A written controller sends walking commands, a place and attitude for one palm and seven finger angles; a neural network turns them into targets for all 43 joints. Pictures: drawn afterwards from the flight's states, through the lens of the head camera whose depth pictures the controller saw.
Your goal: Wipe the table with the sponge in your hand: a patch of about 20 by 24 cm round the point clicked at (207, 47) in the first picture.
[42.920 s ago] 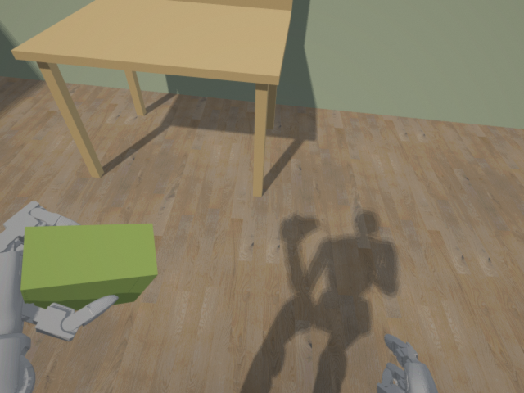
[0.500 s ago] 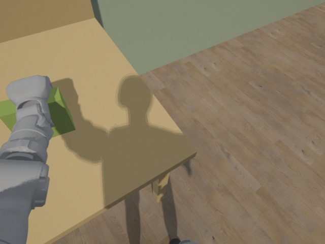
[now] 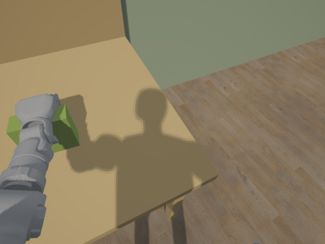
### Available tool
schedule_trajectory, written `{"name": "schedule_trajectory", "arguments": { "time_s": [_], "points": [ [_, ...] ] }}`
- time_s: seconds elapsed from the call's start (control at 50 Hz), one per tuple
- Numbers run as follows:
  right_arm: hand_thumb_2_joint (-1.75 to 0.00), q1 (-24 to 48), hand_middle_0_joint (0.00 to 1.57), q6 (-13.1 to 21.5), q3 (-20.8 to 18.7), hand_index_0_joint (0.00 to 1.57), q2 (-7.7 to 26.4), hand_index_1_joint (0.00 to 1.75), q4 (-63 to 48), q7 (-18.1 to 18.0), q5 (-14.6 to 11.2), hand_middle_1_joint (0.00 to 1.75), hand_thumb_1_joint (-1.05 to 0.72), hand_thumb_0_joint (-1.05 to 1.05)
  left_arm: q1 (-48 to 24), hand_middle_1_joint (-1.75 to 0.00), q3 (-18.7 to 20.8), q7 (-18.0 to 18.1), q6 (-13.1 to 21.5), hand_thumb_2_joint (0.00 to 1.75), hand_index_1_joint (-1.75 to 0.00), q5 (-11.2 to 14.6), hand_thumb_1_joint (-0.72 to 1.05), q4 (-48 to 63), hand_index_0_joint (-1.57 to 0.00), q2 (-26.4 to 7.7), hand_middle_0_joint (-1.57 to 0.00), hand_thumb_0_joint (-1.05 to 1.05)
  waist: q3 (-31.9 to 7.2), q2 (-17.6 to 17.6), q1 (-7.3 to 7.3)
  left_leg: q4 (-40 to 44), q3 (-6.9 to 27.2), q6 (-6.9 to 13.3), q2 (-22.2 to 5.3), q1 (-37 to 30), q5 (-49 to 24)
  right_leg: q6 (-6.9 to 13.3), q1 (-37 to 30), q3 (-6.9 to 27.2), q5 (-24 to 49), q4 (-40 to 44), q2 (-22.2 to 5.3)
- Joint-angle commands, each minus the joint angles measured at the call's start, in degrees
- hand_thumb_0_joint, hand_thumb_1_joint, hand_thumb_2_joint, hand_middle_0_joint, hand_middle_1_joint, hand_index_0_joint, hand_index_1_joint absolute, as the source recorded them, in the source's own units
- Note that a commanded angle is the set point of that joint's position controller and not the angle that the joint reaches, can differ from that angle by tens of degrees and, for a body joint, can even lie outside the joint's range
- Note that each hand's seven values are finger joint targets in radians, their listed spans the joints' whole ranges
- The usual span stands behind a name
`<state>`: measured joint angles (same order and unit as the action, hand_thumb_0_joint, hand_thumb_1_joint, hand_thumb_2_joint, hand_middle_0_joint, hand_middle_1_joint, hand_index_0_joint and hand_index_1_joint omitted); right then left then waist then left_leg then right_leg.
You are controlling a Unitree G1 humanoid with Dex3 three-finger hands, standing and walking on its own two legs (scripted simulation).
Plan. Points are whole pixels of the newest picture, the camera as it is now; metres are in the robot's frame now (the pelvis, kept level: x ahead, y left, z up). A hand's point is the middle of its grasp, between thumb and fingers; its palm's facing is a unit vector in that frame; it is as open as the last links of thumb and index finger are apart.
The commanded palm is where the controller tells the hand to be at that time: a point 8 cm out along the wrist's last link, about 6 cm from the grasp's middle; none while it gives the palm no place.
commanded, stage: wipe back along the first lane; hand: left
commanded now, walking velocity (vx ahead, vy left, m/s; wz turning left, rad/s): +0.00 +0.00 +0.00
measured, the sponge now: (50, 136) +0.39 +0.34 -0.01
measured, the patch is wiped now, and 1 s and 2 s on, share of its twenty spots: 1.00 1.00 1.00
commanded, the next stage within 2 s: lift the sponge slowly off the table in 1.72 s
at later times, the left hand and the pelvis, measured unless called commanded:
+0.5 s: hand (46, 138) +0.36 +0.31 +0.03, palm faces -0.05 -0.02 -1.00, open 10.3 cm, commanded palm +0.33 +0.30 +0.06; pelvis +0.00 +0.00 +0.00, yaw +2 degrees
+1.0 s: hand (47, 153) +0.32 +0.30 +0.03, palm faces -0.02 -0.04 -1.00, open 10.3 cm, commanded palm +0.28 +0.28 +0.06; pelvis -0.01 -0.01 +0.00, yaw +1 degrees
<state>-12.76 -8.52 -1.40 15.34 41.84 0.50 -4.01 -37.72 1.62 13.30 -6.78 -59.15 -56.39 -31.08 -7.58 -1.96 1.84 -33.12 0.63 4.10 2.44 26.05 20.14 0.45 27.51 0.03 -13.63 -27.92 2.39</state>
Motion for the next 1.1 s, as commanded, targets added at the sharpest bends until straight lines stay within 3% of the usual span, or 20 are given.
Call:
{"name": "schedule_trajectory", "arguments": {
  "time_s": [0.0,0.06,0.16,0.24,0.28,0.48,0.5,0.54,0.6,0.62,0.66,0.74,0.76,0.78,0.86,0.92,0.96,1.02,1.06,1.08],
  "points": [
    [-0.90,-1.73,0.20,0.29,-3.03,0.20,9.71,0.30,-4.17,-0.58,0.34,0.30,-0.90,0.00,-15.63,-1.60,1.74,0.06,-1.07,1.30,-1.60,-2.16,0.10,8.14,-1.20,-16.73,-1.20,0.00,-16.52,-3.30,-0.92,1.39,4.06,-4.03,-3.41,-11.60,-39.09,4.17,-9.87,-0.59,22.66,-1.06,-0.17],
    [-0.90,-0.51,0.20,0.16,-3.07,0.20,9.37,0.30,-4.65,-0.62,0.39,0.30,-0.90,0.00,-13.30,-1.60,2.24,-0.23,-0.87,1.30,-1.60,-1.55,0.10,10.45,-1.20,-16.03,-1.20,0.00,-18.16,-4.00,-1.99,1.28,4.07,-4.31,-3.41,-12.44,-42.78,4.41,-11.45,-0.33,25.14,-1.01,-0.37],
    [-0.90,1.21,0.20,-0.04,-3.33,0.20,8.84,0.30,-5.69,-0.18,0.37,0.30,-0.90,0.00,-7.17,-1.60,-0.82,-0.60,-1.53,1.30,-1.60,-0.14,0.10,15.39,-1.20,-9.87,-1.20,0.00,-19.08,-3.83,-2.54,0.98,5.08,-4.79,-4.04,-14.77,-46.20,4.36,-11.58,-0.37,25.62,-0.92,-0.43],
    [-0.90,2.40,0.20,-0.66,-3.21,0.20,8.84,0.30,-5.47,-0.06,0.30,0.30,-0.90,0.00,-5.27,-1.60,-3.71,-0.57,-3.35,1.30,-1.60,1.03,0.10,16.25,-1.20,-5.77,-1.20,0.00,-16.03,-0.53,-1.56,1.49,5.23,-4.62,-3.85,-13.84,-40.60,4.07,-10.78,-0.93,22.59,-0.35,-0.31],
    [-0.90,3.27,0.20,-0.77,-3.10,0.20,8.71,0.30,-5.61,-0.11,0.28,0.30,-0.90,0.00,-4.50,-1.60,-4.36,-0.78,-3.87,1.30,-1.60,1.48,0.10,18.16,-1.20,-4.68,-1.20,0.00,-15.56,-1.69,-2.01,1.58,5.67,-4.84,-3.92,-14.48,-41.42,4.27,-10.62,-1.05,22.11,-0.53,-0.45],
    [-0.90,5.90,0.20,-0.94,-2.05,0.20,8.32,0.30,-6.57,-0.83,0.16,0.30,-0.90,0.00,1.44,-1.60,-4.85,-0.97,-6.00,1.30,-1.60,1.41,0.10,18.12,-1.20,-3.14,-1.20,0.00,-12.20,1.87,-2.76,3.62,4.11,-3.90,-2.10,-10.06,-29.12,4.77,-13.64,-0.71,19.08,0.38,-0.44],
    [-0.90,5.97,0.20,-0.97,-1.86,0.20,8.53,0.30,-6.52,-0.97,0.09,0.30,-0.90,0.00,1.69,-1.60,-3.35,-0.81,-6.12,1.30,-1.60,1.23,0.10,17.02,-1.20,-5.01,-1.20,0.00,-10.96,2.58,-2.88,4.03,3.98,-3.78,-1.82,-8.72,-26.81,4.86,-13.73,-0.47,18.33,0.51,-0.45],
    [-0.90,6.40,0.20,-0.84,-1.73,0.20,8.34,0.30,-6.78,-1.14,0.09,0.30,-0.90,0.00,1.21,-1.60,-4.74,-0.91,-6.27,1.30,-1.60,1.09,0.10,17.31,-1.20,-3.54,-1.20,0.00,-10.14,3.15,-2.72,4.46,3.46,-3.37,-1.55,-7.78,-24.20,4.86,-13.78,-0.29,17.86,0.84,-0.64],
    [-0.90,6.75,0.20,-0.63,-1.42,0.20,8.43,0.30,-7.26,-1.35,-0.03,0.30,-0.90,0.00,2.99,-1.60,-2.72,-0.83,-6.17,1.30,-1.60,0.70,0.10,16.90,-1.20,-6.18,-1.20,0.00,-9.95,1.60,-3.52,4.80,3.37,-3.23,-1.15,-6.87,-22.49,5.06,-14.45,-0.10,16.44,0.72,-0.71],
    [-0.90,7.01,0.20,-0.52,-1.34,0.20,8.24,0.30,-7.63,-1.34,-0.07,0.30,-0.90,0.00,3.33,-1.60,-4.25,-0.96,-6.16,1.30,-1.60,0.66,0.10,17.59,-1.20,-4.50,-1.20,0.00,-10.09,1.45,-3.38,4.76,3.07,-3.00,-0.98,-6.84,-21.95,5.00,-14.60,0.04,16.55,0.90,-0.77],
    [-0.90,7.79,0.20,-0.31,-1.47,0.20,8.17,0.30,-8.08,-1.29,-0.16,0.30,-0.90,0.00,4.07,-1.60,-3.94,-1.09,-6.08,1.30,-1.60,0.51,0.10,19.13,-1.20,-4.28,-1.20,0.00,-10.26,-0.19,-3.93,4.81,3.43,-3.21,-1.11,-7.28,-23.02,5.31,-14.24,0.41,16.48,0.84,-0.72],
    [-0.90,7.99,0.20,0.12,-1.60,0.20,7.93,0.30,-8.77,-1.28,-0.18,0.30,-0.90,0.00,8.44,-1.60,-4.35,-0.98,-6.31,1.30,-1.60,1.53,0.10,21.21,-1.20,-2.98,-1.20,0.00,-10.85,0.89,-4.01,4.46,2.72,-2.88,-0.96,-7.45,-22.88,5.09,-15.89,0.70,18.68,0.91,-0.81],
    [-0.90,8.56,0.20,0.20,-1.71,0.20,8.12,0.30,-9.11,-1.28,-0.26,0.30,-0.90,0.00,9.60,-1.60,-2.57,-1.08,-6.33,1.30,-1.60,1.99,0.10,22.42,-1.20,-4.12,-1.20,0.00,-11.67,1.20,-4.81,4.78,3.24,-2.98,-1.05,-7.24,-23.63,5.28,-16.75,1.00,18.90,0.77,-0.84],
    [-0.90,8.63,0.20,0.30,-1.70,0.20,7.95,0.30,-9.22,-1.23,-0.15,0.30,-0.90,0.00,10.62,-1.60,-4.68,-1.17,-6.44,1.30,-1.60,2.17,0.10,23.54,-1.20,-2.01,-1.20,0.00,-11.30,1.61,-4.30,4.40,2.91,-2.83,-1.04,-7.69,-23.52,5.01,-16.74,0.91,19.67,0.74,-0.92],
    [-0.90,10.16,0.20,0.65,-1.64,0.20,8.20,0.30,-9.84,-1.25,-0.45,0.30,-0.90,0.00,13.32,-1.60,-3.04,-1.25,-7.57,1.30,-1.60,2.77,0.10,26.15,-1.20,-3.04,-1.20,0.00,-10.13,2.59,-4.91,5.38,3.32,-2.63,-1.01,-6.89,-22.43,5.07,-17.18,1.53,18.75,1.11,-0.85],
    [-0.90,10.50,0.20,0.99,-1.76,0.20,7.94,0.30,-10.01,-1.07,-0.49,0.30,-0.90,0.00,15.24,-1.60,-5.58,-1.24,-8.66,1.30,-1.60,2.93,0.10,28.24,-1.20,-0.20,-1.20,0.00,-8.53,1.64,-4.56,5.06,2.91,-2.65,-1.05,-7.98,-22.28,4.87,-16.00,0.83,18.11,1.16,-0.84],
    [-0.90,11.67,0.20,1.14,-1.71,0.20,8.05,0.30,-10.18,-1.20,-0.53,0.30,-0.90,0.00,16.71,-1.60,-3.81,-1.30,-9.41,1.30,-1.60,3.44,0.10,29.85,-1.20,-1.30,-1.20,0.00,-8.79,2.45,-5.21,5.45,3.38,-2.71,-1.18,-8.31,-22.87,5.09,-16.66,1.26,18.13,1.24,-0.71],
    [-0.90,12.00,0.20,1.46,-1.70,0.20,7.62,0.30,-10.47,-1.07,-0.50,0.30,-0.90,0.00,18.24,-1.60,-6.97,-1.56,-10.15,1.30,-1.60,3.68,0.10,32.49,-1.20,2.01,-1.20,0.00,-8.85,2.29,-4.68,5.04,3.08,-2.73,-1.14,-9.52,-23.17,4.81,-16.47,0.92,18.85,1.10,-0.77],
    [-0.90,12.95,0.20,1.64,-1.42,0.20,7.78,0.30,-11.06,-1.14,-0.44,0.30,-0.90,0.00,22.01,-1.60,-3.86,-1.51,-10.68,1.30,-1.60,4.33,0.10,33.87,-1.20,-0.31,-1.20,0.00,-9.17,2.77,-6.03,5.62,3.62,-2.89,-1.12,-8.96,-23.85,5.06,-18.05,1.38,19.45,0.91,-0.73],
    [-0.90,12.85,0.20,1.56,-1.29,0.20,7.64,0.30,-10.70,-1.20,-0.46,0.30,-0.90,0.00,21.23,-1.60,-5.60,-1.65,-11.00,1.30,-1.60,4.08,0.10,33.99,-1.20,0.90,-1.20,0.00,-8.63,3.38,-5.20,5.32,3.38,-2.90,-1.12,-9.32,-23.36,4.81,-17.60,0.97,19.22,0.67,-0.80]
  ]
}}
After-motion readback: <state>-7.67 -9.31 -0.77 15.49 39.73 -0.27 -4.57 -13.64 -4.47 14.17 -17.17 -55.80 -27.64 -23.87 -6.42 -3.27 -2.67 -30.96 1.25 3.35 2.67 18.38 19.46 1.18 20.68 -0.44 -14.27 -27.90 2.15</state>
